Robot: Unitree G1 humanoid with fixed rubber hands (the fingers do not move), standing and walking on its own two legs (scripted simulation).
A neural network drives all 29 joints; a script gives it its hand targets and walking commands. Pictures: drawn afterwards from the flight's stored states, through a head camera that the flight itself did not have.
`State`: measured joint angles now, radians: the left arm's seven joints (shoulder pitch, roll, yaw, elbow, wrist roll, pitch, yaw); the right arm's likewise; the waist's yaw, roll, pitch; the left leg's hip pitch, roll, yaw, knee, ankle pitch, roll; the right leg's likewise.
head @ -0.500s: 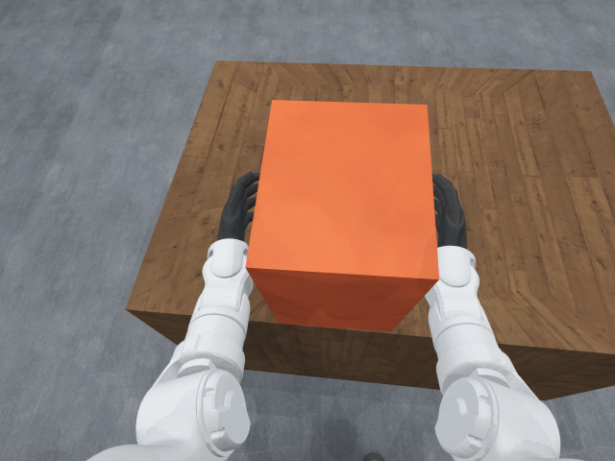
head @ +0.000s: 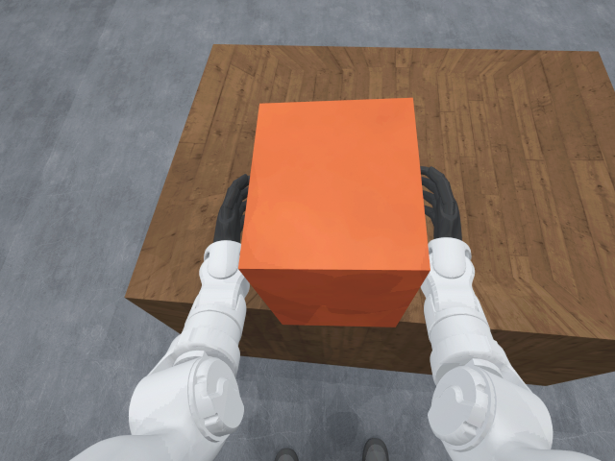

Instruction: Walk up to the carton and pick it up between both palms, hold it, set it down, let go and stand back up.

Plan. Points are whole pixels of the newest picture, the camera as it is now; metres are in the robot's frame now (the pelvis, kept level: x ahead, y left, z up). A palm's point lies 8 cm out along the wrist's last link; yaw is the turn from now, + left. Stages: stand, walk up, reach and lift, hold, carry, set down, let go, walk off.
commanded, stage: set down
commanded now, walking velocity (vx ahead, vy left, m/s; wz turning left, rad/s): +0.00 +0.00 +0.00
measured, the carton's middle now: (336, 230) +0.43 -0.02 -0.05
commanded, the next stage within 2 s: none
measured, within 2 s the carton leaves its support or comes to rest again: rests again in 1.18 s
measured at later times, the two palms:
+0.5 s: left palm (231, 236) +0.41 +0.13 -0.01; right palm (436, 230) +0.41 -0.15 -0.01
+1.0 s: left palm (235, 239) +0.40 +0.13 -0.01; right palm (441, 238) +0.40 -0.16 -0.01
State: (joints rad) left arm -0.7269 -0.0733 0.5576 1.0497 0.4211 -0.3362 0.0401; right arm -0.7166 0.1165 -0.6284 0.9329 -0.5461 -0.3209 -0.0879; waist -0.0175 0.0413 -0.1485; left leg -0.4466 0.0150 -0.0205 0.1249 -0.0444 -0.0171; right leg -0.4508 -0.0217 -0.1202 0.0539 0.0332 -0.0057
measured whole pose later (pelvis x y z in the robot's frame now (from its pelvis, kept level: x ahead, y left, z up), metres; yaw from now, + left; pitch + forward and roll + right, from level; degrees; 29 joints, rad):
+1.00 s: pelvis -0.01 +0.00 +0.00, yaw +0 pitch +26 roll +0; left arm -0.77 -0.10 0.61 1.04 0.47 -0.39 0.04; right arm -0.75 0.12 -0.74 0.92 -0.64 -0.40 -0.05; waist -0.01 0.04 -0.15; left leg -0.57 0.00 -0.02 0.13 -0.02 -0.01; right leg -0.58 -0.03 -0.12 0.07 0.06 -0.01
